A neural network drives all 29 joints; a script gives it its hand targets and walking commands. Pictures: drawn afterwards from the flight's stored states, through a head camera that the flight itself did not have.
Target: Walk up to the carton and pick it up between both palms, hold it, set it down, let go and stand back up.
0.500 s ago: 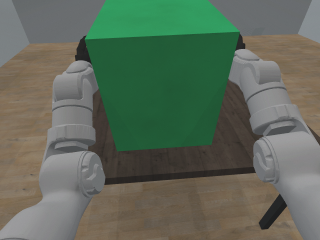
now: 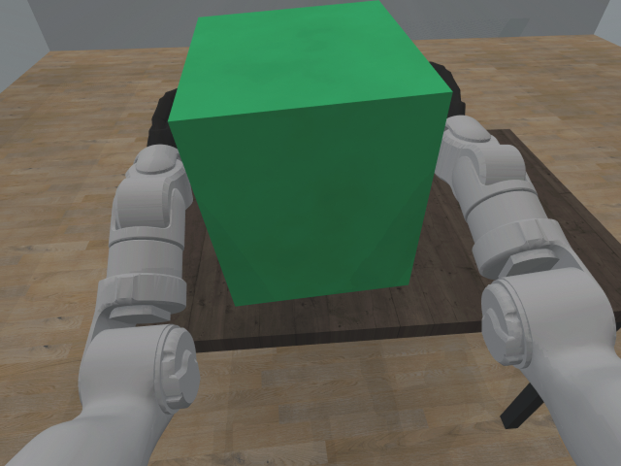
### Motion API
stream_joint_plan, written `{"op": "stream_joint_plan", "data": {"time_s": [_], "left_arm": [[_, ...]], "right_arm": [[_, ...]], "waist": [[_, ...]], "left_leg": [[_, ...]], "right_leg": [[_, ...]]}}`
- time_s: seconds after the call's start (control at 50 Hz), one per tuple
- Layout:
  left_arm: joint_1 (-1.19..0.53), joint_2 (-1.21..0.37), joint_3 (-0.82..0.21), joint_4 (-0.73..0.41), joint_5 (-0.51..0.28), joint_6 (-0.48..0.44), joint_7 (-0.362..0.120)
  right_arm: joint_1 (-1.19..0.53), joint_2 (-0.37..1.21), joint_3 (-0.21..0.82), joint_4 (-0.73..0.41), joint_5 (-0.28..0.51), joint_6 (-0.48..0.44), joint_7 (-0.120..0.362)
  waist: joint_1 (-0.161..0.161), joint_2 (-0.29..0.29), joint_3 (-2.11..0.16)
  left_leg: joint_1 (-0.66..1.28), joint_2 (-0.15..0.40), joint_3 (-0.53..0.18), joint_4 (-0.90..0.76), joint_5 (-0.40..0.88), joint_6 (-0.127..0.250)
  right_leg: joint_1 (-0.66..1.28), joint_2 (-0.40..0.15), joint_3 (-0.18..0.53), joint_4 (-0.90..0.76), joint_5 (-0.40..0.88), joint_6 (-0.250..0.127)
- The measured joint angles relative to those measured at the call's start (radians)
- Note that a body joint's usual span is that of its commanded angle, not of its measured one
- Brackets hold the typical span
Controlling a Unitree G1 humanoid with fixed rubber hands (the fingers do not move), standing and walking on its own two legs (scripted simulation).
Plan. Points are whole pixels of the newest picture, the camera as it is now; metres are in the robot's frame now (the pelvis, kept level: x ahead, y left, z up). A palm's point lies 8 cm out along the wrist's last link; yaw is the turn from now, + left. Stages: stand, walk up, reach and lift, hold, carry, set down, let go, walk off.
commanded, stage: set down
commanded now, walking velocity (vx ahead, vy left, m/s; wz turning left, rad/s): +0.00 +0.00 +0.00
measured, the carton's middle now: (306, 154) +0.47 +0.01 +0.21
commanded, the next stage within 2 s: none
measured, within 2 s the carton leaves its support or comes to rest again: neither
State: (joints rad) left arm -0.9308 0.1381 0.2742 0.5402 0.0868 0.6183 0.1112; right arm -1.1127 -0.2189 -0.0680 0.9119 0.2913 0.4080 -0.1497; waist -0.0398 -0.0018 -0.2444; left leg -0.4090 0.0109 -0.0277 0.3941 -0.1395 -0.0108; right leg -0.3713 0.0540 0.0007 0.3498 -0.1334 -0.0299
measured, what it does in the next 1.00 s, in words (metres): stands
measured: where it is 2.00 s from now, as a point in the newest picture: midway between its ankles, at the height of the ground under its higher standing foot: outside the picture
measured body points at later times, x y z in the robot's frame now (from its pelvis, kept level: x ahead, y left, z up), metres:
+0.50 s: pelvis +0.00 +0.00 +0.00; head -0.02 +0.01 +0.45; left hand +0.44 +0.17 +0.21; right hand +0.45 -0.16 +0.23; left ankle +0.03 +0.12 -0.74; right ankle +0.02 -0.10 -0.74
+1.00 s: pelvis +0.02 +0.00 +0.00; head +0.03 +0.00 +0.45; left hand +0.47 +0.17 +0.18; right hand +0.48 -0.16 +0.19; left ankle +0.03 +0.12 -0.74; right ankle +0.02 -0.10 -0.74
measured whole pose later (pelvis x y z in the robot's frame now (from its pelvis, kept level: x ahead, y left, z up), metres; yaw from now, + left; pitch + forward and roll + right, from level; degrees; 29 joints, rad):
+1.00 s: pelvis +0.02 +0.00 +0.00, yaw +0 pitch +10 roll -1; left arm -0.94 0.12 0.28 0.74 0.09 0.45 0.13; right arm -1.09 -0.21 -0.10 1.07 0.24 0.25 -0.10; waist 0.00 0.00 -0.18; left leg -0.41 0.02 -0.03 0.39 -0.16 -0.02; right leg -0.37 0.06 0.00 0.35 -0.16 -0.04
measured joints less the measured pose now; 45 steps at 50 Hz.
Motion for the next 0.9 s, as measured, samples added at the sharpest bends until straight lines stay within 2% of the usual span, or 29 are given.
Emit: {"op": "stream_joint_plan", "data": {"time_s": [0.12,0.4,0.54,0.74,0.9], "left_arm": [[0.013,-0.001,0.000,0.019,0.000,0.004,-0.001],[0.024,-0.005,0.000,0.036,0.000,-0.061,0.001],[-0.010,-0.006,0.001,0.151,0.000,-0.067,0.002],[0.012,-0.013,0.001,0.154,0.000,-0.150,0.009],[-0.022,-0.013,0.001,0.186,0.000,-0.156,0.015]], "right_arm": [[0.006,0.007,0.000,0.029,0.000,-0.001,0.002],[0.019,0.012,0.000,0.035,0.000,-0.058,0.005],[0.020,0.009,-0.002,0.124,-0.011,-0.070,0.016],[0.021,0.011,-0.002,0.125,-0.013,-0.130,0.023],[0.022,0.010,-0.033,0.151,-0.045,-0.159,0.043]], "waist": [[0.000,0.000,0.029],[0.002,0.000,0.008],[0.011,0.000,0.023],[0.037,0.000,0.026],[0.040,0.000,0.027]], "left_leg": [[0.002,0.002,0.000,0.000,0.000,-0.001],[0.002,0.002,0.000,0.000,-0.005,-0.003],[0.002,0.002,0.000,0.000,-0.005,-0.003],[0.002,0.003,-0.001,0.000,-0.015,-0.006],[0.002,0.004,-0.001,0.000,-0.025,-0.007]], "right_leg": [[0.002,0.002,0.000,0.000,0.001,-0.001],[0.002,0.002,0.000,0.000,-0.004,-0.001],[0.002,0.002,0.000,0.000,-0.003,-0.001],[0.002,0.004,0.000,0.000,-0.014,-0.005],[0.002,0.005,0.000,0.000,-0.024,-0.006]]}}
